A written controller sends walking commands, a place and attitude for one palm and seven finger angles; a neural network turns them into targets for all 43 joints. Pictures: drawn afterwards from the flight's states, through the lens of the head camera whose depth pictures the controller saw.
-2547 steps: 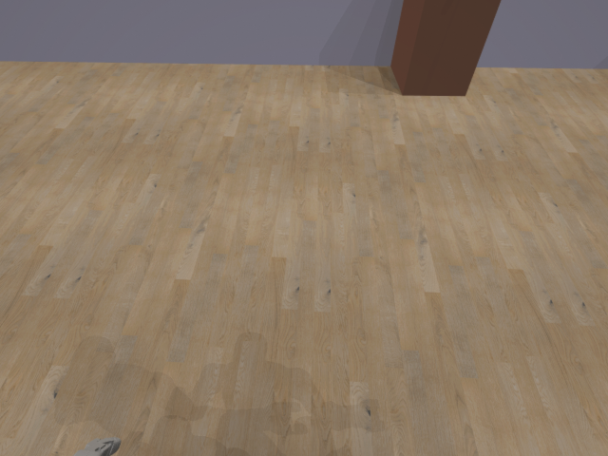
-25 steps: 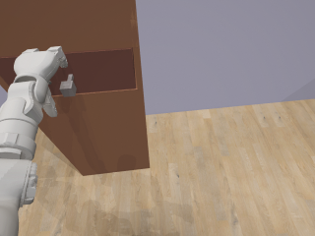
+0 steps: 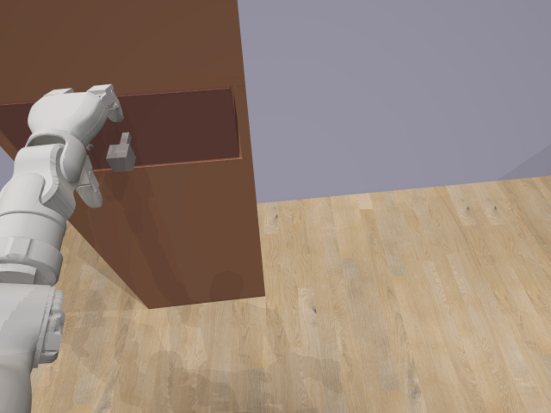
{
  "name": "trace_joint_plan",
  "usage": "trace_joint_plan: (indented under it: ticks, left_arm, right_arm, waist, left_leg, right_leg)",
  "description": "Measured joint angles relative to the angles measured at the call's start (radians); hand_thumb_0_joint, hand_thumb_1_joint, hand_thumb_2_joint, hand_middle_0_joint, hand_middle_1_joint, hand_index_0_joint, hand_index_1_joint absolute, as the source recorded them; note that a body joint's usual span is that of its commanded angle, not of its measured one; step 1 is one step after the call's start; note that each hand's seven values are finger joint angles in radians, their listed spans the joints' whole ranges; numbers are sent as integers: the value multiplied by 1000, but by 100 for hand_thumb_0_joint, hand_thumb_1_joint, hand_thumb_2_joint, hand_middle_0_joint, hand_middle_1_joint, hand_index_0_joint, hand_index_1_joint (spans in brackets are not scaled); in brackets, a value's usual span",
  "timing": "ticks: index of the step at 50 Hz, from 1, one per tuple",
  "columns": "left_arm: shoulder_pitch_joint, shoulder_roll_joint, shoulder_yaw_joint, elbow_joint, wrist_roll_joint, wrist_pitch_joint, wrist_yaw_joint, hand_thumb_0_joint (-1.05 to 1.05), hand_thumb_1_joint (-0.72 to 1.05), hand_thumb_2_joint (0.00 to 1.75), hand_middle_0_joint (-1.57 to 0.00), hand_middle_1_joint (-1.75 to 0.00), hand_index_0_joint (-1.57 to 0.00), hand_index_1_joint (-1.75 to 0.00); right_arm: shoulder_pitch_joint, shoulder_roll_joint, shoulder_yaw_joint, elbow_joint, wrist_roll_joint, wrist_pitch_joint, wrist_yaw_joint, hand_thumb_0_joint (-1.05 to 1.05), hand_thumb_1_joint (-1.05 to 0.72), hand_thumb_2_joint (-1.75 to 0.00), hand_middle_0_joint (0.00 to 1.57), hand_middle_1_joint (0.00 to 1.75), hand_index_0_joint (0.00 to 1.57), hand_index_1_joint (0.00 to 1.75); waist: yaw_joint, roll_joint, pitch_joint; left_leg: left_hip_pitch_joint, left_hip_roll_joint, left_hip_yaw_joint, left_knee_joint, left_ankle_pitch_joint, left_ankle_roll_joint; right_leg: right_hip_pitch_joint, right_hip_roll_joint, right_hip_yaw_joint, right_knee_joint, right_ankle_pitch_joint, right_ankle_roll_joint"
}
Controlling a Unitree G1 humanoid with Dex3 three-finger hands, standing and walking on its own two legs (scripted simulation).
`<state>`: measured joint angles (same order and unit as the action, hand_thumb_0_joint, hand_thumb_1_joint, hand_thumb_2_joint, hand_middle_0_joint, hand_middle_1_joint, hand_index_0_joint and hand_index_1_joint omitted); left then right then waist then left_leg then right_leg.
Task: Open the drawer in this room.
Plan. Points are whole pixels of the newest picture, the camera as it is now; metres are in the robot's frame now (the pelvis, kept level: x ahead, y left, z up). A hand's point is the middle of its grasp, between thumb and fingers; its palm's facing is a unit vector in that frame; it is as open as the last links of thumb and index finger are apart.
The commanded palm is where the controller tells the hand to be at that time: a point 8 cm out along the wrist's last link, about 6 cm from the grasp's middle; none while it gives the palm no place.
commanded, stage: lower the fingers behind the handle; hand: left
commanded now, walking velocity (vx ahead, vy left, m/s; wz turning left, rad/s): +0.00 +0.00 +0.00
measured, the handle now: (123, 150) +0.53 +0.26 +0.07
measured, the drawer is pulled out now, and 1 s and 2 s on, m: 0.00 0.00 0.00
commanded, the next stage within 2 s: close the thumb around the handle in 1.56 s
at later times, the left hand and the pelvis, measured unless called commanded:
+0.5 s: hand (100, 163) +0.47 +0.27 +0.10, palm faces -0.05 -0.02 -1.00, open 13.8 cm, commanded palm +0.46 +0.27 +0.15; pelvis +0.00 +0.00 -0.01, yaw +0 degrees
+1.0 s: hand (108, 168) +0.48 +0.27 +0.08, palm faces -0.02 -0.03 -1.00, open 13.8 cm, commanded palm +0.46 +0.27 +0.12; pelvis -0.01 +0.01 -0.01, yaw -1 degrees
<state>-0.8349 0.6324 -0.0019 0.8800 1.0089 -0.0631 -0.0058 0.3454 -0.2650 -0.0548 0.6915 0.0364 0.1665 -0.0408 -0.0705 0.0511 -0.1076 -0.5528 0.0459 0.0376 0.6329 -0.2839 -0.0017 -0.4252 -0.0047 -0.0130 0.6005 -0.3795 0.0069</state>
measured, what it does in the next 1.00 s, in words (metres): stands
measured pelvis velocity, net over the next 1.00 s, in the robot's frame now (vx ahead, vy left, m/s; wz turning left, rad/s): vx -0.01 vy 0.01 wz -0.01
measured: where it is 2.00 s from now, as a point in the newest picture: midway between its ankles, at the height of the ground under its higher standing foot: outside the picture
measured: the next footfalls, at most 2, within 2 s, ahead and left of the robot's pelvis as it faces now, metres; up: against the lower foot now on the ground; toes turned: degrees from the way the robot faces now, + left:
none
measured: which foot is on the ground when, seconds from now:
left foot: down 0.00-1.00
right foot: down 0.00-1.00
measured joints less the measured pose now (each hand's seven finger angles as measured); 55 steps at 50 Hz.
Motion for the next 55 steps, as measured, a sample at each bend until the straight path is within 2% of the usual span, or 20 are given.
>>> trace_joint_plan:
  ticks: [11,17,23,30,44,55]
  left_arm:
    - [-7,-13,3,36,15,-31,39,0,-49,30,-31,-120,-32,-120]
    - [-7,-11,14,62,31,-20,73,1,-49,30,-31,-120,-32,-120]
    - [-7,-8,12,80,36,-13,80,0,-49,30,-31,-120,-32,-120]
    - [-2,-6,25,87,43,-35,94,0,-49,30,-31,-120,-32,-120]
    - [-6,-28,30,115,55,-18,157,0,-49,30,-31,-120,-31,-122]
    - [-53,-21,17,177,69,-3,171,0,-49,30,-31,-120,-31,-126]
  right_arm:
    - [-12,-1,-2,4,-3,-11,-1,0,-91,-90,20,29,20,30]
    - [-12,-4,-5,-1,-8,-17,1,0,-91,-90,20,29,20,30]
    - [-4,-3,-7,1,-10,-20,-2,0,-91,-90,20,29,20,30]
    - [8,1,-7,8,-15,-22,-4,0,-91,-90,20,29,20,30]
    - [22,10,-8,21,-23,-21,6,0,-91,-90,20,29,20,30]
    - [23,7,3,3,-17,-23,-3,0,-91,-90,20,29,20,30]
  waist:
    - [-9,-8,1]
    - [-17,-10,-5]
    - [-21,-11,-7]
    - [-28,-14,-10]
    - [-34,-9,-22]
    - [-47,-12,-30]
  left_leg:
    - [-28,0,-4,14,1,-1]
    - [-52,3,-3,31,-5,-1]
    - [-69,4,-4,42,-9,1]
    - [-93,6,-3,59,-16,3]
    - [-136,7,-1,91,-27,8]
    - [-161,10,0,105,-24,9]
  right_leg:
    - [-29,0,-3,19,-3,-1]
    - [-53,3,-1,33,-7,-1]
    - [-68,4,-1,41,-9,1]
    - [-90,5,1,53,-13,3]
    - [-131,6,4,79,-20,8]
    - [-159,8,6,97,-18,8]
